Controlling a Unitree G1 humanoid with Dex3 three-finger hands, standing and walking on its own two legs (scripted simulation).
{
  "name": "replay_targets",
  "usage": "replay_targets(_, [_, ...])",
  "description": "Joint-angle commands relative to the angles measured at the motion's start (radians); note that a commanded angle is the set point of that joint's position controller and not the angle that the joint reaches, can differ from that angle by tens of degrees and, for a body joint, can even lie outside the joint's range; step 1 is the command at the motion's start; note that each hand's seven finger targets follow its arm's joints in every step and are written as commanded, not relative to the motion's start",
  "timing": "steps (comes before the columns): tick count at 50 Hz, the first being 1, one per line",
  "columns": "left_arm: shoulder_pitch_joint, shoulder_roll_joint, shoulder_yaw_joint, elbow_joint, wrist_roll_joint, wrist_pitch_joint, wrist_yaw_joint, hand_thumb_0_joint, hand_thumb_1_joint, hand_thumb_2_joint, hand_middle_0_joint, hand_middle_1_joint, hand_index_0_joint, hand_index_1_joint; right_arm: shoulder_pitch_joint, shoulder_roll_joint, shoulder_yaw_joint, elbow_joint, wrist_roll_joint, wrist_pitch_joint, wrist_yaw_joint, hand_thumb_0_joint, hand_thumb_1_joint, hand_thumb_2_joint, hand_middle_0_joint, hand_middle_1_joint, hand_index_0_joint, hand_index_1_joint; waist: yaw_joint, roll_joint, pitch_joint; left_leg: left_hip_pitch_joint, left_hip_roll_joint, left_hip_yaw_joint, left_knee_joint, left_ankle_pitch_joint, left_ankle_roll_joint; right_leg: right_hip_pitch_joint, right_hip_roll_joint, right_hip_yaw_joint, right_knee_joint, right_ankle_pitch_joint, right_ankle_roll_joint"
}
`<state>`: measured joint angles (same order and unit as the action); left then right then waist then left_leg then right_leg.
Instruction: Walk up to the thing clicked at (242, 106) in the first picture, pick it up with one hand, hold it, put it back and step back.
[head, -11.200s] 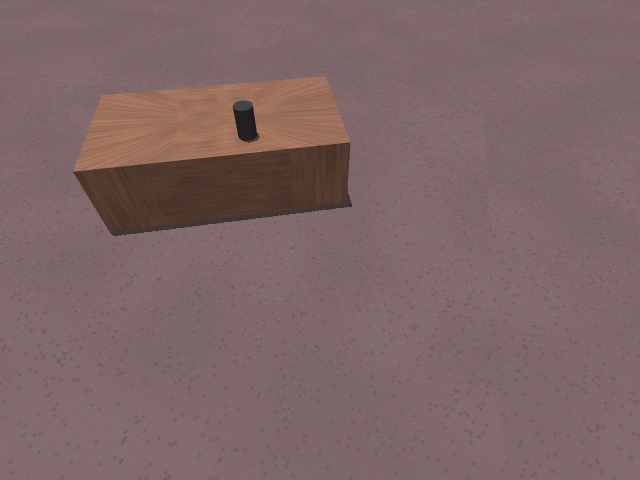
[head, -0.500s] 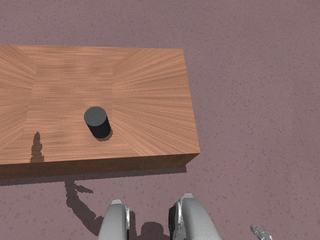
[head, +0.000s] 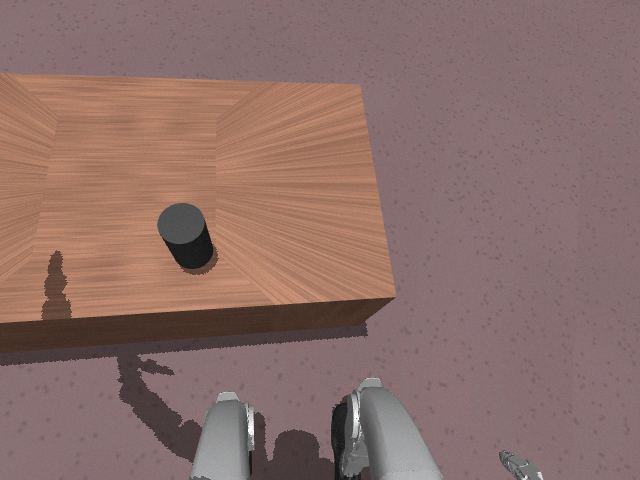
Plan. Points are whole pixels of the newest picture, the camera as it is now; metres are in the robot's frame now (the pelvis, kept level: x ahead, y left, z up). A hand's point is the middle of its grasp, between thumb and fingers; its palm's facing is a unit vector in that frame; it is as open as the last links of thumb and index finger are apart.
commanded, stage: go down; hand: left
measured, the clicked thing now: (187, 238) +0.50 +0.19 -0.27
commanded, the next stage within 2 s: none
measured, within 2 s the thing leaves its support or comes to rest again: neither
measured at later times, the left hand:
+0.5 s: hand out of the picture +0.43 +0.40 +0.05, palm faces +0.22 -0.97 -0.06, open 17.5 cm
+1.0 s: hand out of the picture +0.43 +0.40 +0.05, palm faces +0.23 -0.97 -0.04, open 17.5 cm
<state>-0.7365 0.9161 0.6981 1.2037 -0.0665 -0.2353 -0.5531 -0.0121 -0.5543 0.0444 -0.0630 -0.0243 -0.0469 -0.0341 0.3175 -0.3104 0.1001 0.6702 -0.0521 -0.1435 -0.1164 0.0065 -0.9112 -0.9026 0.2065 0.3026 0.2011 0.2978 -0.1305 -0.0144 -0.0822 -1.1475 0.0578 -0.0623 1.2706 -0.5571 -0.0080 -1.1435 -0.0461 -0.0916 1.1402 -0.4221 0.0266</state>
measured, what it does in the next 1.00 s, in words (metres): stands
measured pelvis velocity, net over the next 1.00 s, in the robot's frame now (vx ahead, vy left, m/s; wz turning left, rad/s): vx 0.00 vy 0.00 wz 0.00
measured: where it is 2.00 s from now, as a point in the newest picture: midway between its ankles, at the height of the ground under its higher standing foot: outside the picture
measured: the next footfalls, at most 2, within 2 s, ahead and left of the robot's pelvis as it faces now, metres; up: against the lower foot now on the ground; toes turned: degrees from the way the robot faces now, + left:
none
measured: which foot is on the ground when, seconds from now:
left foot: down 0.00-1.00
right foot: down 0.00-1.00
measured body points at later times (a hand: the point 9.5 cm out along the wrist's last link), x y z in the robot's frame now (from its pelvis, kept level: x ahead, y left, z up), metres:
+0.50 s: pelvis +0.00 +0.01 +0.00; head +0.16 +0.06 +0.41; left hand +0.41 +0.45 +0.06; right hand +0.07 -0.27 -0.09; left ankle +0.01 +0.12 -0.63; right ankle +0.06 -0.15 -0.63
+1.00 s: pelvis +0.00 +0.00 -0.01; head +0.17 +0.05 +0.41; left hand +0.41 +0.45 +0.06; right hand +0.07 -0.27 -0.10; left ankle +0.01 +0.12 -0.63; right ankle +0.06 -0.15 -0.63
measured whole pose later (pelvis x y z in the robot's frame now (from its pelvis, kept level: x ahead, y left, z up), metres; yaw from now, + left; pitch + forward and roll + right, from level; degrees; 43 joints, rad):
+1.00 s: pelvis +0.00 +0.00 -0.01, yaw +0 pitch +26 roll -5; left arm -0.73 0.91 0.75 1.16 -0.13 -0.28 -0.59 -0.01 -0.53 0.05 -0.05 -0.04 -0.05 -0.04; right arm 0.29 -0.30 0.11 0.67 -0.04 -0.14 -0.12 0.01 -0.91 -0.90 0.21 0.30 0.20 0.30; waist -0.13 -0.02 -0.09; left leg -1.19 0.05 -0.06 1.31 -0.57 -0.01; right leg -1.19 -0.05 -0.09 1.18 -0.43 0.03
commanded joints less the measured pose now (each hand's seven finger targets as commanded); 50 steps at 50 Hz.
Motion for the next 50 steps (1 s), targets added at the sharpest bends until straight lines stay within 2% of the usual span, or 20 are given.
replay_targets(1, [-0.275, 0.417, 0.060, -0.219, -0.037, -0.061, -0.003, 0.000, -0.556, 0.042, -0.061, -0.028, -0.049, -0.038, 0.170, -0.211, -0.078, -0.037, 0.004, -0.020, -0.014, 0.000, -0.910, -0.903, 0.200, 0.300, 0.200, 0.300, 0.030, 0.254, -0.518, 0.374, -0.023, -0.015, -0.179, 0.425, -0.003, 0.246, 0.037, 0.025, -0.088, 0.209, -0.059])
replay_targets(6, [-0.271, 0.405, 0.058, -0.231, -0.045, -0.054, 0.003, 0.000, -0.559, 0.046, -0.058, -0.036, -0.048, -0.044, 0.157, -0.204, -0.077, -0.045, 0.012, -0.018, -0.019, 0.000, -0.908, -0.902, 0.200, 0.300, 0.200, 0.300, 0.031, 0.230, -0.493, 0.330, -0.027, -0.006, -0.192, 0.336, 0.003, 0.261, 0.039, 0.033, -0.105, 0.165, -0.056])
replay_targets(11, [-0.226, 0.388, 0.059, -0.205, -0.046, -0.057, -0.004, 0.000, -0.557, 0.041, -0.063, -0.037, -0.052, -0.045, 0.166, -0.203, -0.074, -0.037, 0.007, -0.019, -0.018, 0.000, -0.912, -0.903, 0.200, 0.300, 0.200, 0.300, 0.036, 0.221, -0.480, 0.355, -0.025, -0.013, -0.178, 0.440, -0.001, 0.246, 0.041, 0.021, -0.097, 0.218, -0.058])
replay_targets(13, [-0.251, 0.421, 0.075, -0.228, -0.046, -0.069, -0.001, 0.000, -0.553, 0.031, -0.064, -0.034, -0.054, -0.040, 0.150, -0.206, -0.076, -0.046, 0.007, -0.020, -0.017, 0.000, -0.911, -0.902, 0.200, 0.300, 0.200, 0.300, 0.045, 0.251, -0.473, 0.359, -0.024, -0.016, -0.179, 0.422, -0.005, 0.217, 0.041, 0.022, -0.089, 0.192, -0.060])
replay_targets(15, [-0.246, 0.394, 0.064, -0.229, -0.052, -0.076, -0.008, 0.000, -0.562, 0.044, -0.059, -0.038, -0.050, -0.046, 0.145, -0.203, -0.075, -0.050, 0.008, -0.020, -0.017, 0.000, -0.909, -0.902, 0.200, 0.300, 0.200, 0.300, 0.032, 0.243, -0.472, 0.345, -0.024, -0.013, -0.180, 0.390, -0.003, 0.221, 0.040, 0.025, -0.090, 0.181, -0.060])
replay_targets(16, [-0.264, 0.409, 0.070, -0.247, -0.052, -0.081, -0.006, 0.000, -0.545, 0.039, -0.061, -0.035, -0.052, -0.042, 0.149, -0.202, -0.076, -0.048, 0.007, -0.021, -0.019, 0.000, -0.907, -0.901, 0.200, 0.300, 0.200, 0.300, 0.034, 0.243, -0.488, 0.342, -0.026, -0.008, -0.179, 0.372, 0.000, 0.240, 0.038, 0.032, -0.094, 0.178, -0.057])
replay_targets(20, [-0.269, 0.377, 0.050, -0.250, -0.062, -0.080, -0.021, 0.000, -0.534, 0.038, -0.060, -0.029, -0.048, -0.037, 0.163, -0.214, -0.079, -0.036, 0.005, -0.022, -0.019, 0.000, -0.911, -0.903, 0.200, 0.300, 0.200, 0.300, 0.025, 0.270, -0.514, 0.429, -0.018, -0.029, -0.173, 0.468, -0.012, 0.179, 0.042, 0.015, -0.082, 0.201, -0.062])
replay_targets(22, [-0.260, 0.353, 0.041, -0.224, -0.068, -0.082, -0.026, 0.000, -0.541, 0.048, -0.056, -0.037, -0.048, -0.044, 0.157, -0.212, -0.077, -0.024, 0.005, -0.019, -0.018, 0.000, -0.904, -0.901, 0.200, 0.300, 0.200, 0.300, 0.024, 0.271, -0.478, 0.424, -0.014, -0.038, -0.174, 0.455, -0.017, 0.134, 0.045, 0.008, -0.079, 0.177, -0.062])
replay_targets(26, [-0.301, 0.423, 0.081, -0.257, -0.064, -0.097, -0.016, 0.000, -0.549, 0.039, -0.058, -0.036, -0.052, -0.040, 0.144, -0.214, -0.073, -0.042, 0.003, -0.022, -0.018, 0.000, -0.905, -0.900, 0.200, 0.300, 0.200, 0.300, 0.038, 0.286, -0.495, 0.383, -0.020, -0.032, -0.176, 0.400, -0.012, 0.167, 0.039, 0.018, -0.069, 0.163, -0.061])
replay_targets(29, [-0.311, 0.387, 0.056, -0.240, -0.061, -0.095, -0.018, 0.000, -0.532, 0.047, -0.056, -0.039, -0.049, -0.044, 0.148, -0.207, -0.071, -0.042, 0.003, -0.019, -0.017, 0.000, -0.905, -0.901, 0.200, 0.300, 0.200, 0.300, 0.025, 0.267, -0.495, 0.354, -0.024, -0.026, -0.176, 0.378, -0.008, 0.185, 0.039, 0.022, -0.073, 0.163, -0.062])
replay_targets(32, [-0.289, 0.401, 0.070, -0.239, -0.064, -0.094, -0.017, 0.000, -0.533, 0.034, -0.056, -0.030, -0.050, -0.034, 0.141, -0.212, -0.073, -0.047, 0.005, -0.019, -0.019, 0.000, -0.908, -0.901, 0.200, 0.300, 0.200, 0.300, 0.036, 0.279, -0.504, 0.372, -0.022, -0.029, -0.174, 0.375, -0.011, 0.167, 0.041, 0.020, -0.071, 0.152, -0.061])
replay_targets(33, [-0.283, 0.395, 0.066, -0.213, -0.068, -0.091, -0.022, 0.000, -0.541, 0.037, -0.057, -0.036, -0.051, -0.040, 0.149, -0.211, -0.070, -0.038, 0.005, -0.017, -0.019, 0.000, -0.908, -0.901, 0.200, 0.300, 0.200, 0.300, 0.025, 0.256, -0.500, 0.360, -0.022, -0.031, -0.168, 0.370, -0.009, 0.172, 0.042, 0.018, -0.071, 0.152, -0.060])
replay_targets(36, [-0.269, 0.412, 0.086, -0.233, -0.075, -0.097, -0.024, 0.000, -0.528, 0.041, -0.054, -0.035, -0.048, -0.039, 0.137, -0.216, -0.071, -0.046, 0.006, -0.017, -0.020, 0.000, -0.908, -0.901, 0.200, 0.300, 0.200, 0.300, 0.040, 0.279, -0.515, 0.390, -0.020, -0.035, -0.156, 0.438, -0.013, 0.148, 0.041, 0.018, -0.057, 0.179, -0.061])
replay_targets(38, [-0.252, 0.426, 0.103, -0.228, -0.078, -0.098, -0.025, 0.000, -0.528, 0.052, -0.050, -0.042, -0.045, -0.045, 0.135, -0.213, -0.069, -0.053, 0.007, -0.016, -0.018, 0.000, -0.906, -0.901, 0.200, 0.300, 0.200, 0.300, 0.041, 0.255, -0.510, 0.353, -0.025, -0.031, -0.158, 0.412, -0.008, 0.179, 0.040, 0.019, -0.059, 0.173, -0.060])
replay_targets(42, [-0.260, 0.398, 0.092, -0.261, -0.092, -0.106, -0.036, 0.000, -0.533, 0.043, -0.050, -0.042, -0.048, -0.043, 0.135, -0.216, -0.073, -0.047, 0.012, -0.017, -0.021, 0.000, -0.909, -0.902, 0.200, 0.300, 0.200, 0.300, 0.038, 0.268, -0.524, 0.382, -0.021, -0.035, -0.163, 0.410, -0.013, 0.151, 0.042, 0.018, -0.054, 0.167, -0.060])
replay_targets(44, [-0.249, 0.425, 0.117, -0.273, -0.097, -0.107, -0.037, 0.000, -0.523, 0.050, -0.048, -0.044, -0.045, -0.046, 0.133, -0.218, -0.074, -0.045, 0.013, -0.017, -0.022, 0.000, -0.907, -0.901, 0.200, 0.300, 0.200, 0.300, 0.044, 0.267, -0.539, 0.394, -0.022, -0.037, -0.155, 0.442, -0.014, 0.157, 0.042, 0.016, -0.052, 0.183, -0.059])
replay_targets(45, [-0.250, 0.433, 0.120, -0.264, -0.095, -0.107, -0.035, 0.000, -0.536, 0.045, -0.052, -0.048, -0.050, -0.049, 0.129, -0.216, -0.071, -0.049, 0.013, -0.018, -0.022, 0.000, -0.907, -0.901, 0.200, 0.300, 0.200, 0.300, 0.041, 0.253, -0.535, 0.377, -0.024, -0.032, -0.154, 0.432, -0.009, 0.175, 0.040, 0.021, -0.055, 0.183, -0.058])
replay_targets(47, [-0.280, 0.379, 0.081, -0.259, -0.100, -0.107, -0.046, 0.000, -0.548, 0.044, -0.053, -0.055, -0.052, -0.054, 0.141, -0.207, -0.069, -0.034, 0.011, -0.017, -0.025, 0.000, -0.910, -0.902, 0.200, 0.300, 0.200, 0.300, 0.020, 0.250, -0.500, 0.357, -0.025, -0.030, -0.154, 0.394, -0.007, 0.159, 0.042, 0.024, -0.058, 0.164, -0.057])
replay_targets(48, [-0.262, 0.402, 0.109, -0.248, -0.100, -0.106, -0.039, 0.000, -0.547, 0.046, -0.053, -0.054, -0.051, -0.054, 0.129, -0.209, -0.070, -0.049, 0.011, -0.019, -0.025, 0.000, -0.908, -0.901, 0.200, 0.300, 0.200, 0.300, 0.025, 0.225, -0.513, 0.328, -0.029, -0.024, -0.147, 0.396, -0.001, 0.194, 0.038, 0.027, -0.061, 0.182, -0.055])
replay_targets(50, [-0.276, 0.389, 0.088, -0.237, -0.096, -0.109, -0.042, 0.000, -0.544, 0.038, -0.054, -0.051, -0.053, -0.051, 0.130, -0.202, -0.068, -0.042, 0.012, -0.019, -0.027, 0.000, -0.908, -0.901, 0.200, 0.300, 0.200, 0.300, 0.022, 0.225, -0.491, 0.284, -0.034, -0.011, -0.144, 0.335, 0.004, 0.204, 0.037, 0.038, -0.069, 0.161, -0.053])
